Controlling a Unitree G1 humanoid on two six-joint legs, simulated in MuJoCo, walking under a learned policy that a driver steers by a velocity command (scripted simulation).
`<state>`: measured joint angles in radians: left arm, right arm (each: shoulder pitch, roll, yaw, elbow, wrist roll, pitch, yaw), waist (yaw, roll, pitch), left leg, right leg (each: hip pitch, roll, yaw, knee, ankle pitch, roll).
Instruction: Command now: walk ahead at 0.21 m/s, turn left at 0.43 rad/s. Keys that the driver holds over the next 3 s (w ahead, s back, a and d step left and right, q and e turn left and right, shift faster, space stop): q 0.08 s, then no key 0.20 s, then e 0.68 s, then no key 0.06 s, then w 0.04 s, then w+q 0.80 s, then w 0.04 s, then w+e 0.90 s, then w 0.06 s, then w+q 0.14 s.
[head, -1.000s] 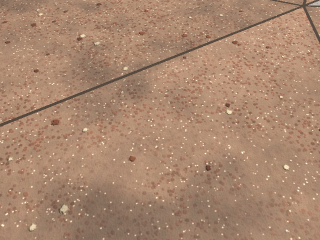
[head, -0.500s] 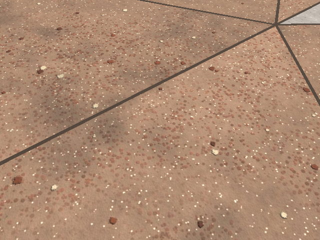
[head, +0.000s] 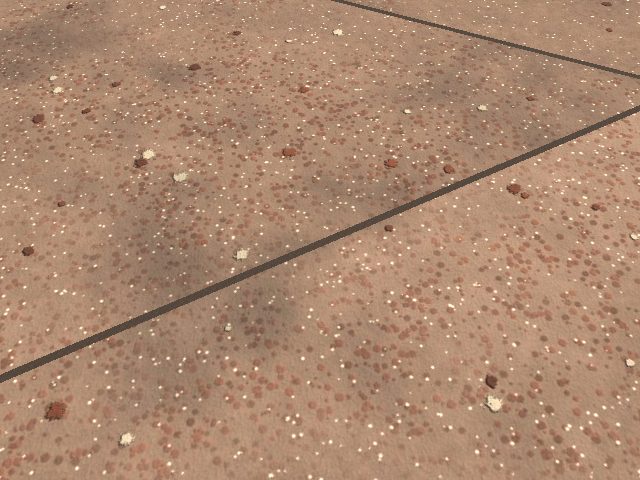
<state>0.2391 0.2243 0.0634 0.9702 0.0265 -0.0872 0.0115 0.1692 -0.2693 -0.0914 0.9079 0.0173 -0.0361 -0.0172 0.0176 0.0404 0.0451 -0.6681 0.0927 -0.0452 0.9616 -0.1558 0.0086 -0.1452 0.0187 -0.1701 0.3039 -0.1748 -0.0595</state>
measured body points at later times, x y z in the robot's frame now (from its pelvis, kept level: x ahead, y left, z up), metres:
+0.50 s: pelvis +0.11 +0.03 -0.01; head +0.14 +0.04 +0.44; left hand +0.19 +0.31 -0.15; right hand +0.29 -0.20 -0.13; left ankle +0.17 +0.12 -0.75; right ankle +0.12 -0.12 -0.71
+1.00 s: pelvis +0.12 -0.01 +0.00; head +0.16 -0.04 +0.45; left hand +0.28 +0.26 -0.11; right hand +0.24 -0.32 -0.12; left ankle +0.18 +0.15 -0.70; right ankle +0.10 -0.10 -0.75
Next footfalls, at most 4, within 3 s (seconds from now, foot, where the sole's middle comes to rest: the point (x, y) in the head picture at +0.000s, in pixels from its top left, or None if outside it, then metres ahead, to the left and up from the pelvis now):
0.20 left None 0.21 0.13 -0.78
0.66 right None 0.14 -0.10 -0.78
1.12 left None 0.21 0.11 -0.78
1.48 right None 0.32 -0.18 -0.78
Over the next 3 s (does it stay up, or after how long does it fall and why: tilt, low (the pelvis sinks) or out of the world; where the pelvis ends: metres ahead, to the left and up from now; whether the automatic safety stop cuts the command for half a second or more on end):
stays up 1.08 -0.01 -0.02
